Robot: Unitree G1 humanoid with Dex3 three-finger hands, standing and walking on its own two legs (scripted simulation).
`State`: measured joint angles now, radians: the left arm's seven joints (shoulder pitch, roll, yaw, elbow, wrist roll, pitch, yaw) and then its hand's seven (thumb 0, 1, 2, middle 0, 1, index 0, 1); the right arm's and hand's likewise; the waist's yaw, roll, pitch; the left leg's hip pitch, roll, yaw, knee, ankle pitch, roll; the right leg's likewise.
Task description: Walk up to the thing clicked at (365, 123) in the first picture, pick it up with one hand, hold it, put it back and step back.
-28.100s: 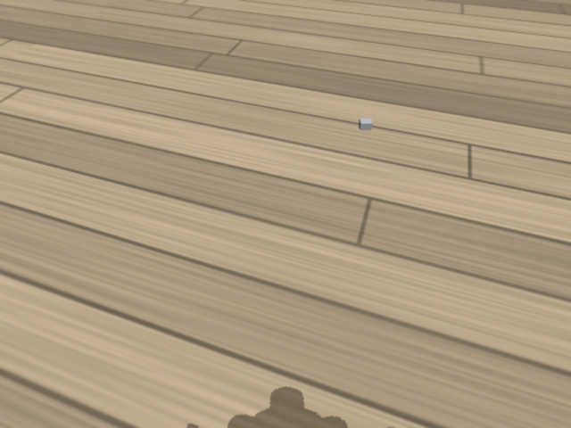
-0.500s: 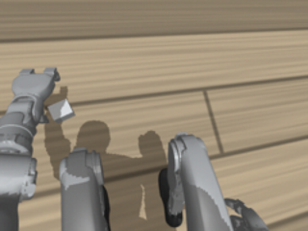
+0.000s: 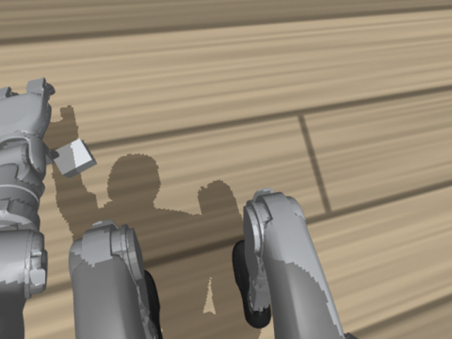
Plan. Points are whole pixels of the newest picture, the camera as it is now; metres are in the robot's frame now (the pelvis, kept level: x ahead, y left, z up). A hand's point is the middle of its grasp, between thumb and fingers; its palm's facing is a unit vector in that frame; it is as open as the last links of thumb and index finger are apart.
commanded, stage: home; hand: left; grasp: from above
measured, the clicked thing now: (74, 158) +0.49 +0.26 -0.32
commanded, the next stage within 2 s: none
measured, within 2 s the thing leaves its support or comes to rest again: neither
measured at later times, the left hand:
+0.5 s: hand out of the picture +0.31 +0.23 +0.07, palm faces -0.16 -0.80 -0.58, open 7.5 cm
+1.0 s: hand out of the picture +0.25 +0.21 +0.28, palm faces +0.16 -0.96 -0.22, open 7.4 cm
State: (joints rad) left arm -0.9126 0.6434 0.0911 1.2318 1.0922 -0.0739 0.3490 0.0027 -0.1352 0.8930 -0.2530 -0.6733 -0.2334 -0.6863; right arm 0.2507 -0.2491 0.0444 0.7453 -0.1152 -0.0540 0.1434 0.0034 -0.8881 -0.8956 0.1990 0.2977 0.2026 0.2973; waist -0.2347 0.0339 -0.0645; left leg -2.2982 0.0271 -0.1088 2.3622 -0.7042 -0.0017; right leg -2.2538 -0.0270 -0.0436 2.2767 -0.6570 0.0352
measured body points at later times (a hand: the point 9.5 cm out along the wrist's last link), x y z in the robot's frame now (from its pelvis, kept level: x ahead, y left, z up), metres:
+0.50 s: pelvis +0.00 +0.00 +0.18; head +0.16 +0.04 +0.60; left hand +0.31 +0.27 +0.11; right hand +0.22 -0.25 +0.08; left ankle +0.07 +0.13 -0.31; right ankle +0.10 -0.13 -0.31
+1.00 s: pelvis +0.07 +0.01 +0.35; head +0.12 +0.02 +0.79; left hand +0.24 +0.26 +0.30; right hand +0.24 -0.22 +0.27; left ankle +0.07 +0.13 -0.31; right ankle +0.10 -0.13 -0.31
